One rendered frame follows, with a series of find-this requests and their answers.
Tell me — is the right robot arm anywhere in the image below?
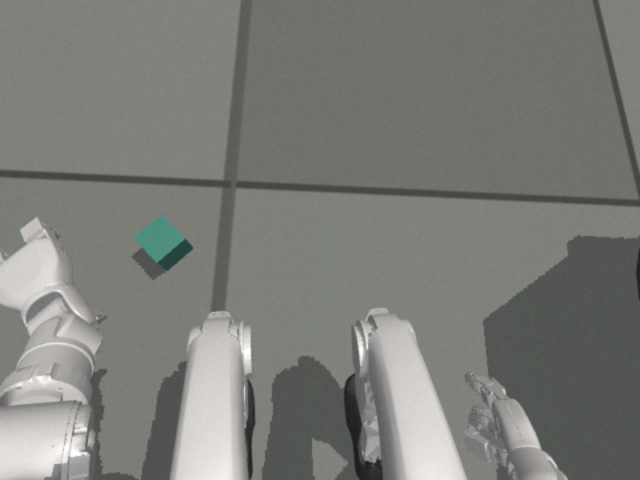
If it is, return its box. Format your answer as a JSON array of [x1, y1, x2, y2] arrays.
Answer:
[[506, 447, 568, 480]]

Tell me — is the right robot hand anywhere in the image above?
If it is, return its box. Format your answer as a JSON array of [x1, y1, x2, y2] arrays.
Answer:
[[463, 372, 542, 467]]

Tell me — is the left robot arm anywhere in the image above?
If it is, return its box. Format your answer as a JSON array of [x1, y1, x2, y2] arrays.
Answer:
[[0, 284, 103, 480]]

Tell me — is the left robot hand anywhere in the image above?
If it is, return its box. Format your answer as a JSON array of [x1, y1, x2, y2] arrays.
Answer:
[[0, 217, 108, 325]]

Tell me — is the cube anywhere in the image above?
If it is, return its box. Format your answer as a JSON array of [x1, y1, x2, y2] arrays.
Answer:
[[134, 215, 194, 271]]

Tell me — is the right robot foot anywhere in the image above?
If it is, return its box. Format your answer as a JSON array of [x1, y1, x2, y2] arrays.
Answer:
[[344, 374, 383, 480]]

